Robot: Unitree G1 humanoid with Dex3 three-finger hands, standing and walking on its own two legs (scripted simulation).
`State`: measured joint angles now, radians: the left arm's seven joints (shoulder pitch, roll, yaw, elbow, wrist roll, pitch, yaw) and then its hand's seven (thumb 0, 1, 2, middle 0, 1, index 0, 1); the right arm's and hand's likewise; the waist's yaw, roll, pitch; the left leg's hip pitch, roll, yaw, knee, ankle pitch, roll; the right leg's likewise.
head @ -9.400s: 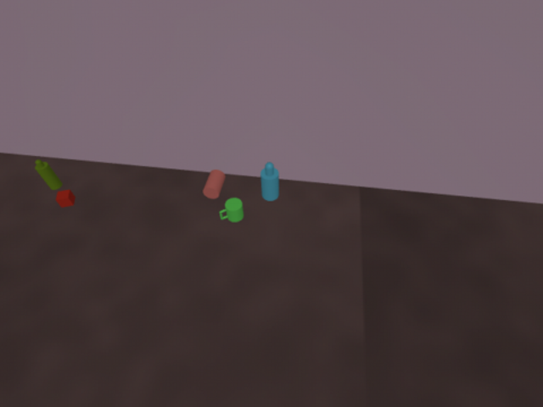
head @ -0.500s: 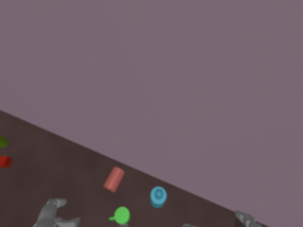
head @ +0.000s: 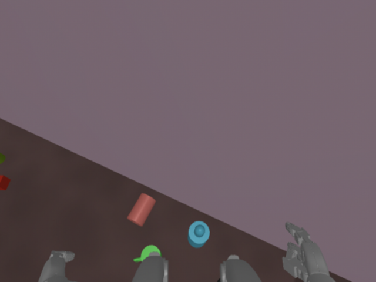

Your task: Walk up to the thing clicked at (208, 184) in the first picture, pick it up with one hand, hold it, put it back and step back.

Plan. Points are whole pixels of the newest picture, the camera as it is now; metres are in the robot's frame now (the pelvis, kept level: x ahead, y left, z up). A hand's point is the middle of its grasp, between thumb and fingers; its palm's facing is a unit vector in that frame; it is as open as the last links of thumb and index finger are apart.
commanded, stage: rise first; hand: left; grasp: from above
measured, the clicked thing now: (141, 209) +0.42 +0.23 -0.66
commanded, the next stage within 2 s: approach in 1.96 s
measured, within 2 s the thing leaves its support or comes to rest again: neither
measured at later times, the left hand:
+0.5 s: hand (95, 248) +0.22 +0.29 -0.30, palm faces -0.18 -0.44 -0.88, open 14.2 cm
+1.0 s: hand (116, 221) +0.33 +0.28 -0.44, palm faces -0.07 -0.45 -0.89, open 14.1 cm
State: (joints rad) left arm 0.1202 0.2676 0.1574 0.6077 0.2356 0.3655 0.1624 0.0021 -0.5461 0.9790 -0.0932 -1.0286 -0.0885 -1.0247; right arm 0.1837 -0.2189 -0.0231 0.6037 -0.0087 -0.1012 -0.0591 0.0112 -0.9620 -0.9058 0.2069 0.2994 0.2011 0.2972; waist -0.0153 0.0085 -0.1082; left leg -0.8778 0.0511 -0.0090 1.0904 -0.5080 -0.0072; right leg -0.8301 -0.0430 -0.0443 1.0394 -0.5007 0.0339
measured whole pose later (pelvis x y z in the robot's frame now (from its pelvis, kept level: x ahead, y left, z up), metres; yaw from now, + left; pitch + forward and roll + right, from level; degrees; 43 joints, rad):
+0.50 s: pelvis -0.05 -0.01 -0.14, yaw -1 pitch +32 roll -3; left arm -0.50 0.32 0.18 1.16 0.53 0.41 0.60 0.00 -0.54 1.02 -0.09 -1.01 -0.07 -1.03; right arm 0.08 -0.25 -0.01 0.77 -0.06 -0.16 -0.01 0.01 -0.91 -0.89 0.21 0.30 0.20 0.30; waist -0.05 0.00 -0.21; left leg -1.59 0.06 -0.05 1.65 -0.61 -0.03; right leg -1.54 -0.04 -0.04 1.62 -0.63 0.01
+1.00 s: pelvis -0.09 +0.00 -0.30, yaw -5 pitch +36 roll -5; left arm -1.00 0.54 0.39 1.51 0.51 0.48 0.66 0.00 -0.55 1.06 -0.13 -0.98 -0.09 -1.01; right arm 0.12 -0.26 -0.01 0.93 -0.11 -0.22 0.23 0.01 -0.91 -0.90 0.20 0.30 0.20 0.30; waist -0.16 0.05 -0.13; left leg -2.15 0.07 -0.08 2.17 -0.65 -0.01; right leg -2.10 -0.01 -0.02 2.11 -0.64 0.04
